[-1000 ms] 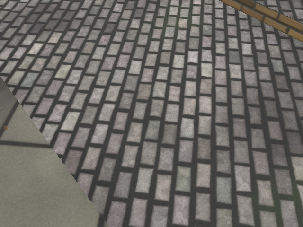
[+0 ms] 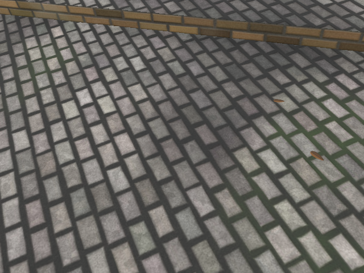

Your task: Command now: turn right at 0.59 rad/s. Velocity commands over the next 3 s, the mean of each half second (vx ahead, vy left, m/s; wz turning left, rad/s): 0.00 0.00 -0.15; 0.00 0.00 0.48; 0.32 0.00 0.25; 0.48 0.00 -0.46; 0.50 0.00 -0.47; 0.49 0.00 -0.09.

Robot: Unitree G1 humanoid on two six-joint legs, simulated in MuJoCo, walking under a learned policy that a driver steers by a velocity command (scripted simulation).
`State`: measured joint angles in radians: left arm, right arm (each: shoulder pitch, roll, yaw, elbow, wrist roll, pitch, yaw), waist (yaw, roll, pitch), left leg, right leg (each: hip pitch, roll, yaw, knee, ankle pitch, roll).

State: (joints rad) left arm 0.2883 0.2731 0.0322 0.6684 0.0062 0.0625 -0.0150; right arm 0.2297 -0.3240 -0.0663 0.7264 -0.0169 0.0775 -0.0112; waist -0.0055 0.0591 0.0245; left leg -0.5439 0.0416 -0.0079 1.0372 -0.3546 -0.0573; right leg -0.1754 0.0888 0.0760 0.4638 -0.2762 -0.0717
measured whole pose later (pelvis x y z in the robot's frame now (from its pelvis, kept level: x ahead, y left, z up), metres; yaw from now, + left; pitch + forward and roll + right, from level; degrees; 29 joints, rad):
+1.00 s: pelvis -0.08 +0.04 -0.01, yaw +15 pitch +0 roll -1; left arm 0.20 0.32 0.04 0.69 0.03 0.06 0.01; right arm 0.20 -0.30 -0.05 0.70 0.00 0.07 0.02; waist 0.00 -0.06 0.06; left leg -0.26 -0.07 -0.02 0.55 -0.27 0.07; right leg -0.38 -0.02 0.00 0.87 -0.48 0.02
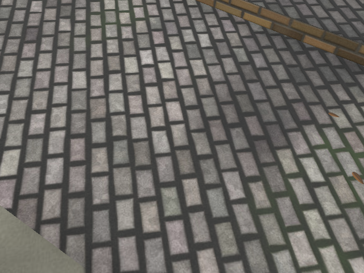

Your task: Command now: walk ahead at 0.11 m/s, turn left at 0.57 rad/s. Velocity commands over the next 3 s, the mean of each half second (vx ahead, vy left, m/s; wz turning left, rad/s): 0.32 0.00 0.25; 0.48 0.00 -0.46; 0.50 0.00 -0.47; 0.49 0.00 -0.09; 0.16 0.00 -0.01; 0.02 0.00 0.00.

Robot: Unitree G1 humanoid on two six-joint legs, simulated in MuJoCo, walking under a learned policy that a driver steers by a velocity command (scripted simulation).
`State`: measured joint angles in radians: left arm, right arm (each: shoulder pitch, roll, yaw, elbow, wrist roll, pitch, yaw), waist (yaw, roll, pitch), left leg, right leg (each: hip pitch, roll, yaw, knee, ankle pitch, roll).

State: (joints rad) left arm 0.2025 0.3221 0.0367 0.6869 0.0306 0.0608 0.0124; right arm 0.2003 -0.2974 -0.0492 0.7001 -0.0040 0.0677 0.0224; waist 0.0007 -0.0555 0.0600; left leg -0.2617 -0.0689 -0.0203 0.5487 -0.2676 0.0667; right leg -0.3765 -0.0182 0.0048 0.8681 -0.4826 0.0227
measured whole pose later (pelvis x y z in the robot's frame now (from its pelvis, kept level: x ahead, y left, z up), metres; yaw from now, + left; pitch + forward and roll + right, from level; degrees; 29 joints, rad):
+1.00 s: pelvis +0.41 +0.06 -0.08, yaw -12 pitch +1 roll -4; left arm 0.58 0.30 0.06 0.92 0.03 -0.06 0.04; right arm -0.06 -0.30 -0.04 0.70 -0.03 -0.06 0.03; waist 0.15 0.05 0.02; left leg -0.42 0.08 -0.08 0.33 0.43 -0.02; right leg 0.15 0.13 0.30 0.74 -0.71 -0.08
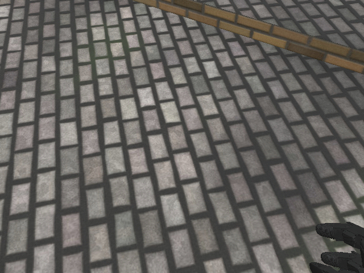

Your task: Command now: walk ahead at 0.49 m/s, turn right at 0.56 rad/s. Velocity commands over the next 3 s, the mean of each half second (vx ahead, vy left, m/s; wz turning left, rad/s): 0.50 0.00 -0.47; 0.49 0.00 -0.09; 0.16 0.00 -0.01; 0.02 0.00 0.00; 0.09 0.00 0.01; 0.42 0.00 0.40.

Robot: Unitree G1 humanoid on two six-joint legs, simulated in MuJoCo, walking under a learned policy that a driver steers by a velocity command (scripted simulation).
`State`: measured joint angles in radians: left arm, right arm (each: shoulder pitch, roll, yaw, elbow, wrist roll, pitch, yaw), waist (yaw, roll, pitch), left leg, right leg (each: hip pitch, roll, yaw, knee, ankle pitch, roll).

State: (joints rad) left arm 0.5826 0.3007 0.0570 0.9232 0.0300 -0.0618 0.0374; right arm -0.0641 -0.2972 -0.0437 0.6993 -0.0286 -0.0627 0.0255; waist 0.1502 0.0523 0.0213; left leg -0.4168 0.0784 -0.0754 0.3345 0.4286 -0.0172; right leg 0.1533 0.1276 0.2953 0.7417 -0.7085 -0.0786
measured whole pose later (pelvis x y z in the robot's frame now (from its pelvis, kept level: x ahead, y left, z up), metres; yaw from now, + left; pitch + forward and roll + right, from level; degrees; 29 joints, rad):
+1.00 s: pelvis +0.51 +0.01 -0.06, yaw -14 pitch +0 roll -2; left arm 0.45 0.22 0.03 1.09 0.03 -0.07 0.01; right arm 0.03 -0.22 -0.04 0.85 -0.03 -0.04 0.02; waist 0.07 0.02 0.06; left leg -0.47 0.04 0.05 0.54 -0.10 0.06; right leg 0.11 0.06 -0.03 0.27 -0.38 -0.04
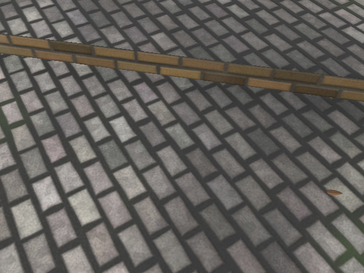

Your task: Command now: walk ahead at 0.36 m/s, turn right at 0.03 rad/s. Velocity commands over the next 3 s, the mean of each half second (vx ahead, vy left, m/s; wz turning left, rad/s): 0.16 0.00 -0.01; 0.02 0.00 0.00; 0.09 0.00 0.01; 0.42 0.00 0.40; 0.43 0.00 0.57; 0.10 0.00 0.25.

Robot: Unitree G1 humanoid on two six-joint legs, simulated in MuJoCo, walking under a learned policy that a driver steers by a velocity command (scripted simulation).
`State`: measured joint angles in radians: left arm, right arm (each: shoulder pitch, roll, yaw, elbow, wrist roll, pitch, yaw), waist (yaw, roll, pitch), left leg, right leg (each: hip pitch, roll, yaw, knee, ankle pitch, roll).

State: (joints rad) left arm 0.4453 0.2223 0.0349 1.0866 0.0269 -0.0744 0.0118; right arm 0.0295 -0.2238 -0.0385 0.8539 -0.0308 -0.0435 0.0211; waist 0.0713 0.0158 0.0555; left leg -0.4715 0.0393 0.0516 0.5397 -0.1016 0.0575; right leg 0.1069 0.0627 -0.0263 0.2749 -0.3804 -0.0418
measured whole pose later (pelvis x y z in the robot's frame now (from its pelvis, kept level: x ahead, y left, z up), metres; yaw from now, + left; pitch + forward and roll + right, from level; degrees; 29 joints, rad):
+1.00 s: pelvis +0.13 +0.01 +0.02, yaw +1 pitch -2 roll +0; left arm 0.29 0.13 -0.01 1.17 0.01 -0.01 0.04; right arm 0.32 -0.14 0.01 1.14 -0.01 -0.01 -0.04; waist -0.01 0.01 0.02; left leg -0.16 -0.02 0.06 0.39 -0.21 0.04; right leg -0.17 0.02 -0.01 0.39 -0.20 -0.03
